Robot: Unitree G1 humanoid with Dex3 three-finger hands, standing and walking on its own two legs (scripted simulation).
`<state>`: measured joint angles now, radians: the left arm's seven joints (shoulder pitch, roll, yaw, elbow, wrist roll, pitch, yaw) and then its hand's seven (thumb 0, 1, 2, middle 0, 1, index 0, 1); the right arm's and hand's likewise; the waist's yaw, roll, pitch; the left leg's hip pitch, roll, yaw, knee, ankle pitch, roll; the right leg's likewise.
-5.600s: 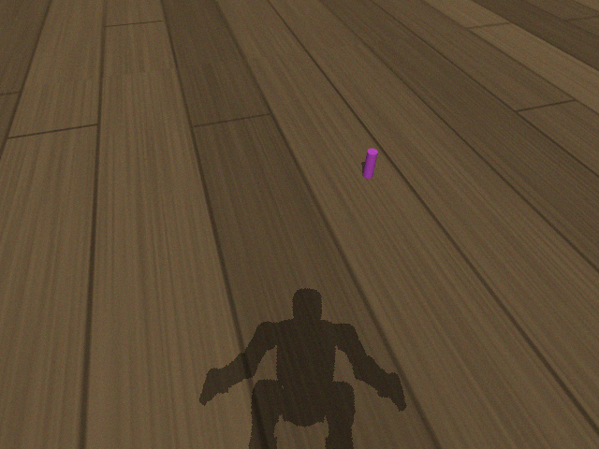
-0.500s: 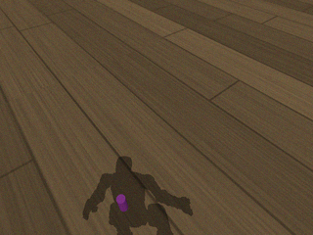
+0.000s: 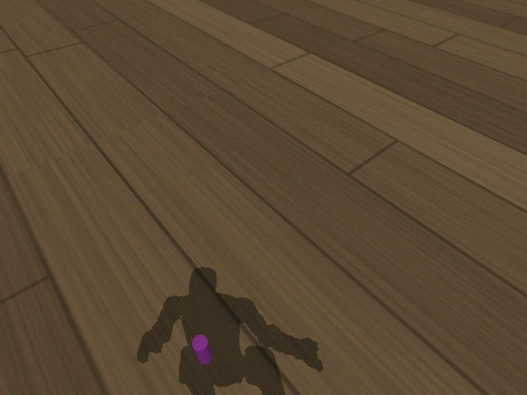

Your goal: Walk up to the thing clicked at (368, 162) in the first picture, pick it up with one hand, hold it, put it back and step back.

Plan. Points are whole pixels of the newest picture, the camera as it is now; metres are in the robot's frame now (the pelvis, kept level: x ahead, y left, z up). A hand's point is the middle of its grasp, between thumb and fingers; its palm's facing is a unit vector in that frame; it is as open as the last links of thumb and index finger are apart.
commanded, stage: stand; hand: left
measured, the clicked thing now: (202, 350) +0.41 +0.21 -0.71
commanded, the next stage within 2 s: go down in 1.96 s
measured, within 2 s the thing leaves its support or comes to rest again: neither
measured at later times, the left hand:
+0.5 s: hand out of the picture +0.07 +0.25 -0.16, palm faces +0.00 -0.94 -0.34, open 7.4 cm
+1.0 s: hand out of the picture +0.07 +0.25 -0.16, palm faces +0.01 -0.94 -0.34, open 7.4 cm
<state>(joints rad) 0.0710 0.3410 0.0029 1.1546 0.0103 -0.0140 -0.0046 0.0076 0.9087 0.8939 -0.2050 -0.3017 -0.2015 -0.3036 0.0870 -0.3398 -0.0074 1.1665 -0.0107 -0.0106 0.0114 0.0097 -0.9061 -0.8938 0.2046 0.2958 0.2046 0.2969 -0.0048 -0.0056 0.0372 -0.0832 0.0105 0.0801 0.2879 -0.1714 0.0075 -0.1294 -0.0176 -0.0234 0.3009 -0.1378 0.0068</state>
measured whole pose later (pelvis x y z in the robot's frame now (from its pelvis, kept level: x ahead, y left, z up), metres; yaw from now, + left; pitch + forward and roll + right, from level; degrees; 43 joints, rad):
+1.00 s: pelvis +0.01 +0.00 +0.00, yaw +2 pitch -2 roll +0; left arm 0.10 0.35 0.00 1.15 0.01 -0.01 0.00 0.01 0.91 0.89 -0.21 -0.30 -0.20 -0.30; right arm 0.11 -0.34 0.00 1.15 -0.01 -0.01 0.01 0.01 -0.91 -0.89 0.21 0.30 0.21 0.30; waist 0.00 0.00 0.04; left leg -0.08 0.01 0.05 0.29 -0.17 0.00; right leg -0.11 -0.02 -0.05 0.30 -0.15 0.00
